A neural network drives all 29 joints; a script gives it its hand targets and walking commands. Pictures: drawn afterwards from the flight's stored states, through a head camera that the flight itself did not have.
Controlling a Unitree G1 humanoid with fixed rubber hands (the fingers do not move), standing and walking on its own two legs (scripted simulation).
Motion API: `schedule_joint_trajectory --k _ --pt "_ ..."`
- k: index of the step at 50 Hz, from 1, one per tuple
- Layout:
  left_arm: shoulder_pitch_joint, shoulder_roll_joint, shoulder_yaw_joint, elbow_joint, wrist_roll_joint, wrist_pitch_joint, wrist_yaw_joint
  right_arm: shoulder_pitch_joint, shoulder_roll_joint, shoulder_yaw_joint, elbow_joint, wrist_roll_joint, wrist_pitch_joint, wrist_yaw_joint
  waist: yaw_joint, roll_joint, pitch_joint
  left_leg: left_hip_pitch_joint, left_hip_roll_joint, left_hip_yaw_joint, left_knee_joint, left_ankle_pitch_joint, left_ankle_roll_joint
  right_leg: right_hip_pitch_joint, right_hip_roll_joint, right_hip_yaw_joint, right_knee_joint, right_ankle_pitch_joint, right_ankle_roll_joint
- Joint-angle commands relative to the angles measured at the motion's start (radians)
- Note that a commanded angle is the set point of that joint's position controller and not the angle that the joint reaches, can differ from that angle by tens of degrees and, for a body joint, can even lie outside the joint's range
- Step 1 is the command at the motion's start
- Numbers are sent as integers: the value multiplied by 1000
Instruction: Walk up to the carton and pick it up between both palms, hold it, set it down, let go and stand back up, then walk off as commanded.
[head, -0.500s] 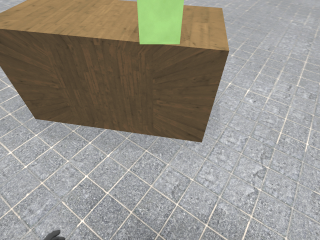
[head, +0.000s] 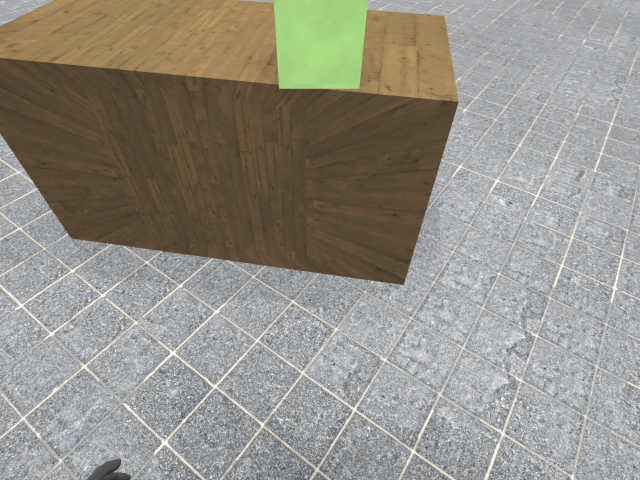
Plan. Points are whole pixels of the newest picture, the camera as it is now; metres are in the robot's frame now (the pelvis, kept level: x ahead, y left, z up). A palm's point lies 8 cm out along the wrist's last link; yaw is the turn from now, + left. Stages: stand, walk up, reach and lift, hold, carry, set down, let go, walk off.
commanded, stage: stand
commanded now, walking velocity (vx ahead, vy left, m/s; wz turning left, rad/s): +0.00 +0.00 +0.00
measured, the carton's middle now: (318, 27) +1.11 +0.04 +0.12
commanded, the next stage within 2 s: none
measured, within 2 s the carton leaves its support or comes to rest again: neither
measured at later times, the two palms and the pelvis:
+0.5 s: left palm out of the picture +0.11 +0.30 -0.10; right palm out of the picture +0.09 -0.30 -0.11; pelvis +0.00 +0.00 +0.00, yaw +0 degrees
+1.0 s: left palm out of the picture +0.10 +0.30 -0.10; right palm out of the picture +0.09 -0.30 -0.10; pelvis +0.00 +0.00 +0.00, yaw +0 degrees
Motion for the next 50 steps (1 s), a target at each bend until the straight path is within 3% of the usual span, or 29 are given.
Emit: schedule_joint_trajectory --k 1,3,4,6,9,11,12,13,14,15,19,21,22,24,25,26,27,29,31,32,33,38,39,40,41,42,45,49,50 --pt "-46 203 53 -15 -40 -12 10 -81 -205 -42 -34 16 -19 -15 23 48 -72 31 150 -115 -187 94 35 83 -96 55 -206 86 -87" --pt "-45 215 59 -8 -33 -12 13 -83 -195 -42 -29 28 -16 -12 10 -54 -114 55 147 -110 -162 100 41 104 -90 54 -209 126 -69" --pt "-11 224 53 4 -44 -14 14 -80 -209 -41 -8 25 -14 -9 29 -13 -113 84 139 -86 -184 90 36 86 -105 82 -231 98 -87" --pt "-74 208 55 -22 -32 -17 4 -76 -202 -49 -15 27 -21 -11 4 -35 -101 135 129 -66 -147 92 21 4 -126 96 -261 65 -87" --pt "-51 207 42 -11 -42 -20 9 -86 -203 -39 -25 8 -21 -6 9 32 -131 112 176 -116 -204 75 42 64 -92 44 -226 57 -77" --pt "-41 193 53 -14 -47 -19 10 -114 -213 -49 -34 17 -18 -10 35 -4 -113 23 156 -119 -203 54 45 128 -81 39 -198 134 -75" --pt "-70 200 51 -21 -37 -14 13 -128 -205 -41 -32 22 -14 -10 15 -19 -125 44 164 -106 -208 72 41 125 -81 22 -190 139 -76" --pt "-66 207 60 -23 -37 -11 11 -122 -200 -42 -30 18 -21 -14 14 36 -105 43 140 -102 -201 88 31 102 -74 51 -190 118 -78" --pt "-61 224 65 -14 -28 -18 9 -110 -170 -32 -28 23 -23 -6 20 -16 -121 58 151 -101 -176 87 36 108 -101 61 -202 140 -82" --pt "-84 183 53 -24 -33 -22 5 -87 -190 -40 -21 18 -20 -7 17 21 -133 92 135 -74 -188 111 39 106 -107 61 -211 144 -89" --pt "-62 191 58 -10 -36 -23 7 -80 -199 -45 -25 19 -18 -6 6 -49 -128 158 132 -62 -146 85 27 28 -103 72 -245 107 -81" --pt "-81 212 53 -28 -39 -26 9 -60 -206 -44 -7 26 -14 -18 12 -18 -118 100 153 -92 -178 150 33 84 -93 38 -214 174 -77" --pt "-80 224 52 -20 -35 -24 12 -72 -187 -40 -9 27 -13 -15 -1 10 -101 130 137 -72 -173 145 33 46 -103 82 -236 166 -82" --pt "-39 198 51 -14 -45 -28 9 -87 -196 -38 -21 29 -13 -19 22 -6 -181 139 174 -91 -187 164 53 129 -100 44 -206 208 -74" --pt "-40 204 44 0 -42 -21 13 -105 -231 -55 -19 36 -14 -12 -2 2 -163 117 172 -98 -172 148 37 105 -97 37 -212 193 -76" --pt "-56 212 42 -6 -39 -26 8 -109 -186 -38 -27 41 -16 -14 -3 -52 -120 88 148 -87 -155 138 35 106 -95 55 -217 206 -75" --pt "-66 204 58 -3 -39 -23 12 -66 -186 -35 -23 25 -19 -17 6 0 -122 90 143 -67 -179 192 39 125 -112 69 -223 192 -82" --pt "-43 214 51 -3 -33 -16 13 -63 -220 -39 -11 29 -7 -23 2 -40 -59 74 156 -93 -187 96 49 55 -98 76 -227 132 -91" --pt "-36 172 41 0 -39 -15 11 -61 -201 -46 -23 33 -13 -12 -6 -29 -166 123 149 -89 -222 13 38 97 -85 42 -227 68 -82" --pt "-53 164 35 -16 -47 -18 16 -91 -236 -47 -7 12 -9 -17 25 80 -99 56 162 -98 -219 62 43 108 -97 44 -228 102 -72" --pt "-73 201 43 -15 -39 -21 19 -94 -199 -43 -11 23 -10 -16 14 -3 -47 30 144 -114 -243 11 41 65 -93 63 -233 69 -81" --pt "-48 216 50 -10 -42 -20 9 -74 -210 -39 -8 19 -12 -8 6 29 -78 41 146 -108 -236 13 43 80 -88 47 -234 86 -70" --pt "-24 205 44 -4 -38 -27 5 -92 -216 -44 -12 13 -13 -12 23 -61 -75 68 147 -116 -243 -10 45 80 -92 65 -231 57 -83" --pt "-53 182 46 -11 -42 -24 5 -108 -220 -49 -32 19 -17 -9 13 26 -71 88 147 -98 -227 25 40 43 -90 59 -249 41 -72" --pt "-58 155 30 -19 -49 -24 4 -149 -248 -48 -19 12 -17 -13 56 32 -100 41 164 -129 -248 6 46 102 -79 41 -226 73 -83" --pt "-36 197 51 -23 -45 -23 4 -102 -224 -46 -26 19 -21 -9 32 -52 -155 76 163 -121 -233 39 41 122 -90 35 -208 94 -75" --pt "-21 186 46 7 -31 -26 14 -111 -214 -38 -22 21 -24 -2 23 21 -106 139 142 -78 -196 169 30 78 -96 56 -244 151 -81" --pt "-75 227 50 -4 -41 -17 10 -76 -191 -41 -8 28 -17 -6 0 -51 -82 119 129 -62 -170 91 25 25 -102 83 -267 83 -87" --pt "-74 189 45 -34 -29 -20 12 -84 -200 -35 1 15 -14 -8 10 -42 -96 89 155 -115 -219 45 49 65 -89 63 -238 60 -88"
